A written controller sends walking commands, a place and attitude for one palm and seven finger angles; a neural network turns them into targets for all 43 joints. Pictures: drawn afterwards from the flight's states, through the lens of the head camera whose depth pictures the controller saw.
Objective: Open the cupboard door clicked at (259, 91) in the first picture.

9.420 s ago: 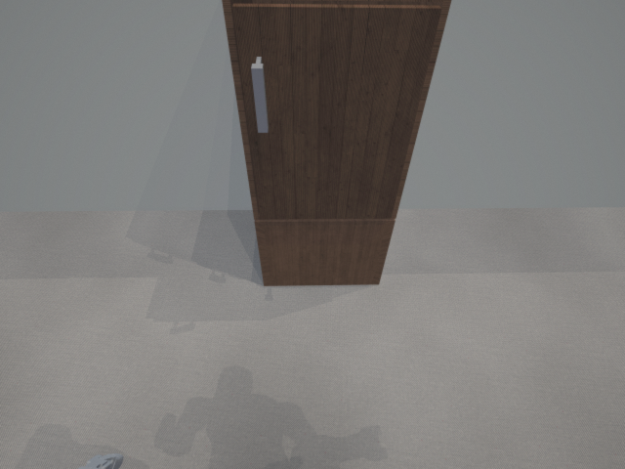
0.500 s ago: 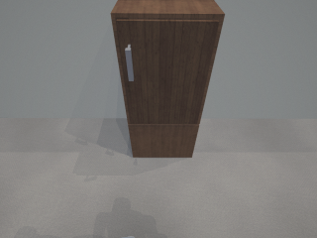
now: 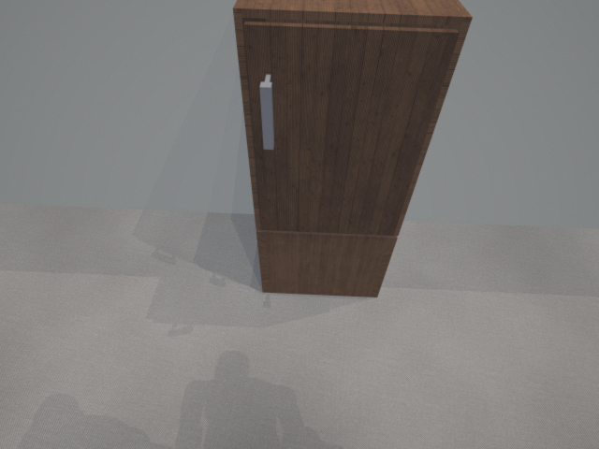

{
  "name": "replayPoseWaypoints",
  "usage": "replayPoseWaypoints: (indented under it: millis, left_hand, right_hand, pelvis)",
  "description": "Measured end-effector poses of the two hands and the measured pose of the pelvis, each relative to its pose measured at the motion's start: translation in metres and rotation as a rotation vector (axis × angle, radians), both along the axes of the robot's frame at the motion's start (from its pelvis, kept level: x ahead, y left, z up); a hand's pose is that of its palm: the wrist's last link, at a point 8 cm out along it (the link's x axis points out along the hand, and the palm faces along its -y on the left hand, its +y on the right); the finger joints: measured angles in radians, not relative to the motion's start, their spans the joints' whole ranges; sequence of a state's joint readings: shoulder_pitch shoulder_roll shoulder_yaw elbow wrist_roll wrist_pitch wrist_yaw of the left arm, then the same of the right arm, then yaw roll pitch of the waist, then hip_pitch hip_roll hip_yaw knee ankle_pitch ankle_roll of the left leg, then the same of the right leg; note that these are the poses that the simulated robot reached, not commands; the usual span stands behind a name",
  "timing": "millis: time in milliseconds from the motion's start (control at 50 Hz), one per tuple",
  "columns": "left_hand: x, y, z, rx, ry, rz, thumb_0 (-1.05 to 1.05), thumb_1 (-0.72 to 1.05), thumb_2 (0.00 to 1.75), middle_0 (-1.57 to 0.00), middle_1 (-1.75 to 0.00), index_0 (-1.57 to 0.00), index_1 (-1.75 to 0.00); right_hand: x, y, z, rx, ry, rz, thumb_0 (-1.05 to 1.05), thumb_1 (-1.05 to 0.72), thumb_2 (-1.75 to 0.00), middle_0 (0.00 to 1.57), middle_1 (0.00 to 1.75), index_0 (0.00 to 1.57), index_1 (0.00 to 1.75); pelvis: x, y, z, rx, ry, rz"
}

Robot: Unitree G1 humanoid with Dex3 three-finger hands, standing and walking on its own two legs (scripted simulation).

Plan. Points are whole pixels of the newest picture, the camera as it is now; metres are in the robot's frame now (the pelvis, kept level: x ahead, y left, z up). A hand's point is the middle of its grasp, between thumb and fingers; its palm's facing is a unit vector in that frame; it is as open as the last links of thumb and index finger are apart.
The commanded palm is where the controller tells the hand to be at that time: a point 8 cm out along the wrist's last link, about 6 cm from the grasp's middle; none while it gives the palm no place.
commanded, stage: look again from close up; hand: left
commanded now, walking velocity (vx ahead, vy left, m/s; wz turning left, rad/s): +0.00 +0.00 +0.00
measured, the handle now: (268, 112) +0.76 +0.13 +0.05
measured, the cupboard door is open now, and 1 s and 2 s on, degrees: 0 0 0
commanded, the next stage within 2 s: shuffle to correct the standing spot in 0.22 s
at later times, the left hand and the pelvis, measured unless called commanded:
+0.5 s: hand out of the picture +0.02 +0.17 -0.18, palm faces +0.02 -0.99 -0.16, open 7.4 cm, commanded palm none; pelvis +0.04 +0.00 +0.00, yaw -1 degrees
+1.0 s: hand out of the picture +0.09 +0.14 -0.19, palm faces +0.04 -0.99 -0.11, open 7.4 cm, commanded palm none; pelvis +0.14 -0.01 -0.01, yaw -2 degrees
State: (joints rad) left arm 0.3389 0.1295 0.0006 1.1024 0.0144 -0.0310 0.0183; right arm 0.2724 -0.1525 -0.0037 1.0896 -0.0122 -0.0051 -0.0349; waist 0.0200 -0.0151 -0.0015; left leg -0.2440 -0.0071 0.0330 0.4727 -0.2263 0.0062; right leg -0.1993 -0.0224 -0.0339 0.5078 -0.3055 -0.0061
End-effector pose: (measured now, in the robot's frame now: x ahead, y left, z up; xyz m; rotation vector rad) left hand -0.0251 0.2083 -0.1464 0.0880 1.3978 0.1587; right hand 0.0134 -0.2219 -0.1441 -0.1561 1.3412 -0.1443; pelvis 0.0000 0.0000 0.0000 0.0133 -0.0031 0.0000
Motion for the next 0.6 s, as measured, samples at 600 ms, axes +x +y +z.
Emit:
replayPoseWaypoints:
  millis: [600]
  left_hand:
    - [0.046,-0.004,-0.004,0.009,0.049,-0.020,0.01,0.91,0.90,-0.19,-0.30,-0.19,-0.30]
  right_hand:
    - [-0.002,0.006,-0.012,0.054,0.118,-0.066,0.01,-0.91,-0.90,0.20,0.30,0.20,0.29]
  pelvis:
    - [0.051,-0.012,-0.008,0.006,0.020,-0.008]
